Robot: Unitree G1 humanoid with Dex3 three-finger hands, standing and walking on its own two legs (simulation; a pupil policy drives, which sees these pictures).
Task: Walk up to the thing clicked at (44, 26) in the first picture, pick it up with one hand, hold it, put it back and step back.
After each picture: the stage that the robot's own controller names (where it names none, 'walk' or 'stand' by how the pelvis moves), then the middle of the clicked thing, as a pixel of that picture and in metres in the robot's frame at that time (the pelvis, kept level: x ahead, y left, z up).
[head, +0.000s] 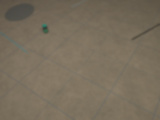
stand; (45, 28) +1.79 +0.48 -0.72
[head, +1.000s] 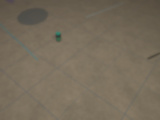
walk; (58, 36) +1.68 +0.22 -0.70
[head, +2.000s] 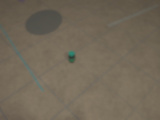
walk; (71, 57) +1.11 +0.10 -0.70
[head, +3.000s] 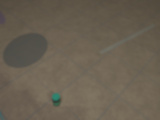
walk; (56, 99) +0.67 +0.18 -0.71
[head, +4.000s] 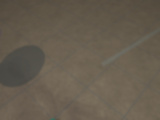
walk; out of the picture +0.46 +0.22 -0.71
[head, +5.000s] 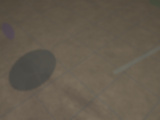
stand; out of the picture +0.41 +0.19 -0.72
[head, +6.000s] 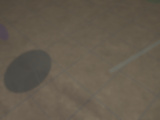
stand; out of the picture +0.39 +0.21 -0.73
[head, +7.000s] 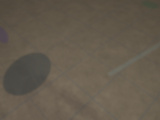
stand; out of the picture +0.39 +0.21 -0.73
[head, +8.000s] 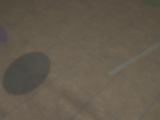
stand; out of the picture +0.38 +0.21 -0.73
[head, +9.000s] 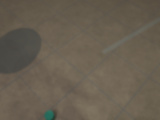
go down; (50, 117) +0.41 +0.21 -0.68
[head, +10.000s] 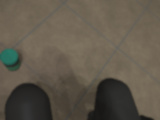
go down; (11, 60) +0.45 +0.26 -0.29
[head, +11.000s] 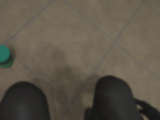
close in; (3, 57) +0.45 +0.27 -0.28
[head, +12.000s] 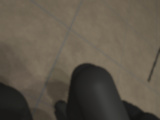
close; out of the picture +0.43 +0.31 -0.22
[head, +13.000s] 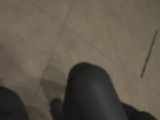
close; out of the picture +0.42 +0.31 -0.22
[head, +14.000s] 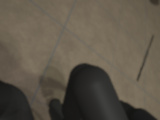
lift; out of the picture +0.40 +0.30 -0.23
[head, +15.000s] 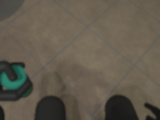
lift; (18, 83) +0.33 +0.22 -0.04
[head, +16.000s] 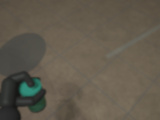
hold; (34, 96) +0.32 +0.18 -0.02
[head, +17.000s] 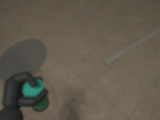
hold; (36, 95) +0.33 +0.17 -0.01
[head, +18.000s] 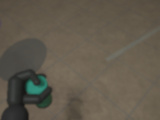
hold; (40, 93) +0.33 +0.16 +0.00
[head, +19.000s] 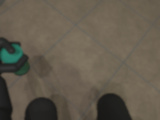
crouch; (16, 61) +0.43 +0.22 -0.09
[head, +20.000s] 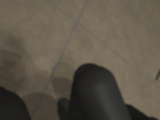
lower; out of the picture +0.41 +0.31 -0.23
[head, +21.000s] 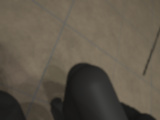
lower; out of the picture +0.42 +0.32 -0.23
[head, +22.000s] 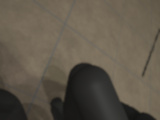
lower; out of the picture +0.42 +0.32 -0.23
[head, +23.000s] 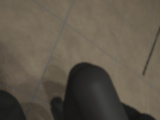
lower; out of the picture +0.42 +0.32 -0.23
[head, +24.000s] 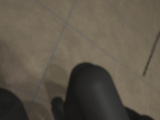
loosen; out of the picture +0.42 +0.32 -0.23
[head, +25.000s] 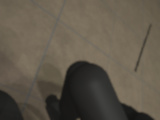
withdraw; out of the picture +0.41 +0.33 -0.23
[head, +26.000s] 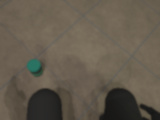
walk; (35, 68) +0.46 +0.25 -0.38
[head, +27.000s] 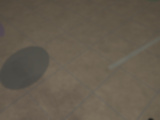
stand; out of the picture +0.39 +0.19 -0.66
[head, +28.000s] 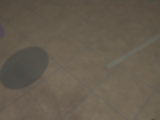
stand; out of the picture +0.41 +0.21 -0.67
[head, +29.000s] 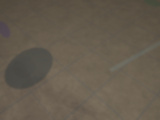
stand; out of the picture +0.41 +0.20 -0.70
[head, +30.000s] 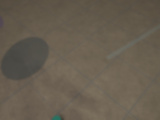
walk; out of the picture +0.42 +0.20 -0.71
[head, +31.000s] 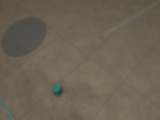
walk; (57, 91) +0.60 +0.23 -0.69
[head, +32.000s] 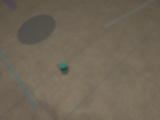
walk; (64, 68) +0.92 +0.24 -0.71
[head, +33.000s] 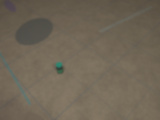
stand; (59, 68) +1.01 +0.23 -0.71
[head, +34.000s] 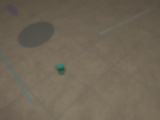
stand; (61, 69) +1.04 +0.22 -0.72
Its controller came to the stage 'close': yes
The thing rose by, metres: 0.70
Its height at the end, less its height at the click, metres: +0.00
